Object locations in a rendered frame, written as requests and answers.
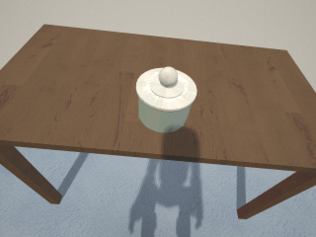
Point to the table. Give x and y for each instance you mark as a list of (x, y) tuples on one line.
[(74, 89)]

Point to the lid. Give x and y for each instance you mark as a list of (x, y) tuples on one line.
[(166, 98)]

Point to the knob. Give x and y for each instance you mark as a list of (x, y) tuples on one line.
[(168, 76)]

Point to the pot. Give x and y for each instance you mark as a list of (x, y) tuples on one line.
[(162, 121)]

